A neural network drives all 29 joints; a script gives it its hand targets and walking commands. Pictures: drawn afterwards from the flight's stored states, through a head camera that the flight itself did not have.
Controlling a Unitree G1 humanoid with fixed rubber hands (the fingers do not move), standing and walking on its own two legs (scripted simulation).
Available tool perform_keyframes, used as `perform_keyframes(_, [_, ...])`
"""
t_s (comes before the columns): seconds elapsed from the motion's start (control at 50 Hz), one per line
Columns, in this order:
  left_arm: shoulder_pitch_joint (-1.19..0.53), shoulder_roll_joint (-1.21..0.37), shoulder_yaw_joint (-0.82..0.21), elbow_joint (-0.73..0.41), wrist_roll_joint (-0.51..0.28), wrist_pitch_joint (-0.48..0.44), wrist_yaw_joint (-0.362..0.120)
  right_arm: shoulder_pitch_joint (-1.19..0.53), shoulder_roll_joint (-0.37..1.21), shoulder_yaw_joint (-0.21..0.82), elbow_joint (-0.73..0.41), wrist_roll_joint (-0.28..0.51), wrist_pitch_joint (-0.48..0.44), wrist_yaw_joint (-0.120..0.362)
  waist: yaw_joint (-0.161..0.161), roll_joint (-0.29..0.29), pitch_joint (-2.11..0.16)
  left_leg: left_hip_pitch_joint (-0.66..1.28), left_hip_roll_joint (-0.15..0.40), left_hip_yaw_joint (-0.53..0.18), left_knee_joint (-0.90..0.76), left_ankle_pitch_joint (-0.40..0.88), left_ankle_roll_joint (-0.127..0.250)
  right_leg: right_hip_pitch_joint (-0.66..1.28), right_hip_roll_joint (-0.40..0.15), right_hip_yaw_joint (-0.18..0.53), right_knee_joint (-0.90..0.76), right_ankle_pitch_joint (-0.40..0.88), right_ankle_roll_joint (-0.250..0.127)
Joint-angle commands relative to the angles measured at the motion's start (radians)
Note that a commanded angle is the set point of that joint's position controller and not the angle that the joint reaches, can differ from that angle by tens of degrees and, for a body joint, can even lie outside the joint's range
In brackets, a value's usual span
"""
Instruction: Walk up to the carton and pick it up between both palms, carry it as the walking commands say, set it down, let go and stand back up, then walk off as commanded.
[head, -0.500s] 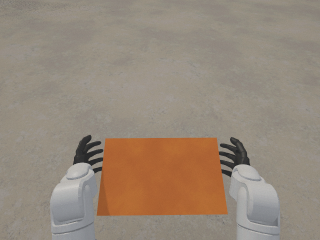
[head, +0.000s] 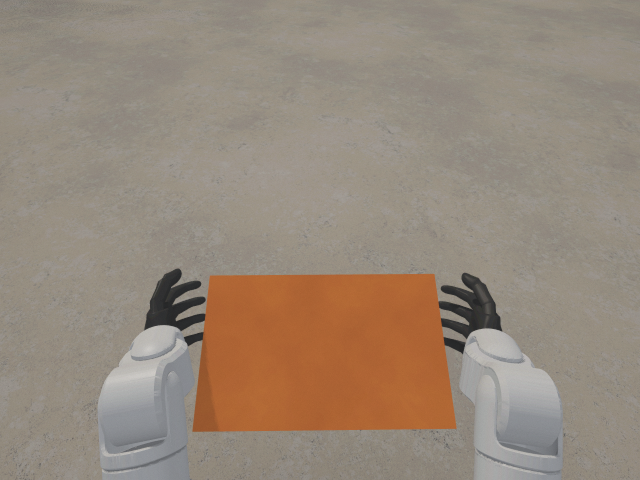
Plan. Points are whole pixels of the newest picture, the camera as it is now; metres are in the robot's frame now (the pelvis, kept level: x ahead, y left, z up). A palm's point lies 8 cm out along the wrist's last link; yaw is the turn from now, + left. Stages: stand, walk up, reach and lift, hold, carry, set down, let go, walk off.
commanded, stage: carry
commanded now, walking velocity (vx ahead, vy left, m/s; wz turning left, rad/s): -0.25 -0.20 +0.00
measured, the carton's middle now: (322, 355) +0.28 +0.00 +0.01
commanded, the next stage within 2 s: none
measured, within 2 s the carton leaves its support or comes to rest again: neither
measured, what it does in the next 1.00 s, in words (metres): stands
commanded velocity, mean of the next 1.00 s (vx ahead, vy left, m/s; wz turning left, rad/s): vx -0.03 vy -0.02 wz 0.00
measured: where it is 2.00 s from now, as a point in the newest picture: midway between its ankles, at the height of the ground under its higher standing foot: outside the picture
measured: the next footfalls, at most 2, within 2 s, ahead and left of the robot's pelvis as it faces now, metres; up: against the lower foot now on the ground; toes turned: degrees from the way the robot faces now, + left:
none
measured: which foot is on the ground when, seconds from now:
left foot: down 0.00-1.00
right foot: down 0.00-1.00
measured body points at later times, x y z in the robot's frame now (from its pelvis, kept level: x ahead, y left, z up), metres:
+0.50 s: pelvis -0.03 -0.02 +0.00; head -0.06 -0.02 +0.45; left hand +0.24 +0.15 +0.11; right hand +0.22 -0.21 +0.10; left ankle +0.03 +0.10 -0.74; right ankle -0.05 -0.09 -0.74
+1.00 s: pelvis -0.01 +0.01 +0.00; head -0.03 +0.01 +0.45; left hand +0.26 +0.19 +0.10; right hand +0.25 -0.17 +0.10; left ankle +0.03 +0.10 -0.74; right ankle -0.05 -0.09 -0.74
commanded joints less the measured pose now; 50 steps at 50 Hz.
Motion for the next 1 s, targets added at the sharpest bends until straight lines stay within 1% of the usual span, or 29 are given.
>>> perform_keyframes(0.0, [-0.356,-0.850,-0.714,-0.082,-0.411,0.053,-0.247,-0.403,0.817,0.711,-0.114,0.417,0.027,0.257,0.000,-0.003,-0.148,0.153,0.139,-0.157,-0.022,0.389,-0.023,-0.024,-0.103,0.102,-0.029,0.351,0.017])
perform_keyframes(0.04, [-0.330,-0.838,-0.716,-0.072,-0.406,0.072,-0.245,-0.376,0.804,0.697,-0.102,0.409,0.044,0.257,-0.003,0.016,-0.174,0.176,0.179,-0.181,0.014,0.512,-0.008,-0.047,-0.090,0.097,0.030,0.351,0.023])
perform_keyframes(0.06, [-0.331,-0.838,-0.721,-0.076,-0.406,0.077,-0.247,-0.374,0.805,0.696,-0.101,0.408,0.049,0.259,-0.003,0.030,-0.182,0.184,0.201,-0.195,0.023,0.556,0.000,-0.063,-0.085,0.097,0.056,0.323,0.026])
perform_keyframes(0.08, [-0.339,-0.842,-0.728,-0.085,-0.407,0.080,-0.249,-0.376,0.811,0.697,-0.104,0.408,0.052,0.262,-0.004,0.049,-0.185,0.189,0.224,-0.212,0.025,0.585,0.010,-0.083,-0.079,0.099,0.079,0.272,0.029])
perform_keyframes(0.1, [-0.349,-0.850,-0.735,-0.098,-0.411,0.082,-0.251,-0.383,0.821,0.700,-0.111,0.411,0.054,0.264,-0.003,0.076,-0.188,0.187,0.250,-0.234,0.021,0.603,0.022,-0.103,-0.072,0.102,0.112,0.186,0.033])
perform_keyframes(0.12, [-0.360,-0.859,-0.740,-0.108,-0.414,0.083,-0.254,-0.393,0.831,0.702,-0.119,0.411,0.055,0.267,0.001,0.096,-0.194,0.159,0.250,-0.234,0.006,0.524,0.030,-0.090,-0.072,0.118,0.101,0.108,0.030])
perform_keyframes(0.14, [-0.370,-0.865,-0.743,-0.114,-0.414,0.084,-0.258,-0.405,0.839,0.709,-0.125,0.410,0.056,0.271,0.005,0.089,-0.184,0.117,0.225,-0.215,-0.007,0.380,0.020,-0.071,-0.078,0.136,0.063,0.108,0.023])
perform_keyframes(0.16, [-0.386,-0.872,-0.743,-0.117,-0.413,0.083,-0.262,-0.417,0.849,0.719,-0.130,0.409,0.056,0.274,0.008,0.056,-0.165,0.069,0.181,-0.179,-0.012,0.205,-0.007,-0.046,-0.090,0.156,0.008,0.169,0.014])
perform_keyframes(0.18, [-0.407,-0.879,-0.742,-0.118,-0.412,0.080,-0.266,-0.429,0.858,0.730,-0.133,0.411,0.055,0.278,0.007,0.005,-0.147,0.033,0.132,-0.137,-0.013,0.048,-0.037,-0.029,-0.109,0.181,-0.053,0.244,0.004])
perform_keyframes(0.2, [-0.421,-0.891,-0.739,-0.112,-0.410,0.077,-0.268,-0.441,0.864,0.737,-0.134,0.414,0.053,0.280,0.005,-0.028,-0.142,0.020,0.100,-0.106,-0.009,-0.038,-0.056,-0.027,-0.132,0.207,-0.095,0.275,-0.006])
perform_keyframes(0.22, [-0.429,-0.902,-0.739,-0.108,-0.410,0.075,-0.269,-0.452,0.868,0.745,-0.140,0.418,0.051,0.281,0.004,-0.039,-0.138,0.026,0.086,-0.095,-0.005,-0.063,-0.065,-0.032,-0.148,0.220,-0.120,0.276,-0.011])
perform_keyframes(0.24, [-0.425,-0.909,-0.736,-0.101,-0.408,0.074,-0.270,-0.457,0.869,0.749,-0.143,0.422,0.049,0.280,0.004,-0.038,-0.133,0.034,0.083,-0.092,-0.009,-0.062,-0.068,-0.038,-0.154,0.222,-0.134,0.266,-0.011])
perform_keyframes(0.3, [-0.394,-0.899,-0.716,-0.074,-0.392,0.076,-0.268,-0.448,0.856,0.745,-0.127,0.420,0.053,0.279,0.008,-0.038,-0.124,0.052,0.085,-0.091,-0.030,-0.031,-0.066,-0.038,-0.147,0.207,-0.159,0.225,0.001])
perform_keyframes(0.38, [-0.384,-0.873,-0.691,-0.041,-0.376,0.085,-0.265,-0.444,0.836,0.730,-0.094,0.412,0.064,0.276,0.008,-0.046,-0.094,0.049,0.079,-0.087,-0.041,-0.034,-0.067,-0.055,-0.147,0.209,-0.186,0.174,0.010])
perform_keyframes(0.46, [-0.402,-0.838,-0.656,0.022,-0.354,0.076,-0.267,-0.458,0.808,0.692,-0.025,0.389,0.055,0.276,0.007,-0.043,-0.077,0.050,0.077,-0.085,-0.048,-0.026,-0.069,-0.071,-0.146,0.206,-0.191,0.160,0.014])
perform_keyframes(0.5, [-0.422,-0.843,-0.653,0.032,-0.352,0.063,-0.270,-0.476,0.814,0.687,-0.013,0.384,0.041,0.277,0.008,-0.041,-0.079,0.056,0.077,-0.087,-0.053,-0.017,-0.067,-0.074,-0.143,0.201,-0.185,0.161,0.014])
perform_keyframes(0.62, [-0.433,-0.856,-0.675,0.003,-0.369,0.047,-0.272,-0.476,0.832,0.684,-0.029,0.389,0.022,0.277,0.004,-0.016,-0.108,0.091,0.087,-0.108,-0.072,0.021,-0.049,-0.068,-0.125,0.171,-0.144,0.184,0.012])
perform_keyframes(0.72, [-0.411,-0.834,-0.670,0.027,-0.361,0.032,-0.271,-0.450,0.807,0.662,0.005,0.372,0.007,0.279,0.004,0.003,-0.148,0.106,0.097,-0.121,-0.076,0.103,-0.031,-0.039,-0.111,0.148,-0.098,0.230,0.001])
perform_keyframes(0.74, [-0.415,-0.840,-0.675,0.022,-0.361,0.026,-0.273,-0.452,0.810,0.665,0.001,0.372,0.002,0.281,0.005,0.004,-0.156,0.107,0.097,-0.121,-0.074,0.123,-0.027,-0.033,-0.108,0.146,-0.092,0.237,-0.002])
perform_keyframes(0.8, [-0.414,-0.875,-0.707,-0.042,-0.383,0.029,-0.272,-0.453,0.841,0.696,-0.063,0.392,0.004,0.281,0.005,0.009,-0.175,0.119,0.098,-0.126,-0.069,0.171,-0.018,-0.025,-0.105,0.142,-0.078,0.243,-0.007])
perform_keyframes(0.86, [-0.384,-0.852,-0.700,-0.043,-0.378,0.040,-0.266,-0.424,0.818,0.687,-0.061,0.388,0.015,0.276,0.002,0.014,-0.186,0.131,0.100,-0.130,-0.061,0.218,-0.008,-0.020,-0.106,0.135,-0.066,0.241,-0.009])
perform_keyframes(0.9, [-0.376,-0.839,-0.693,-0.037,-0.374,0.042,-0.265,-0.418,0.806,0.683,-0.055,0.385,0.018,0.275,0.002,0.016,-0.182,0.132,0.100,-0.132,-0.061,0.225,-0.005,-0.022,-0.105,0.132,-0.064,0.229,-0.011])
perform_keyframes(0.98, [-0.381,-0.822,-0.677,-0.013,-0.363,0.033,-0.266,-0.427,0.790,0.672,-0.033,0.376,0.010,0.276,0.001,0.011,-0.164,0.124,0.097,-0.137,-0.067,0.202,-0.004,-0.030,-0.106,0.128,-0.068,0.201,-0.015])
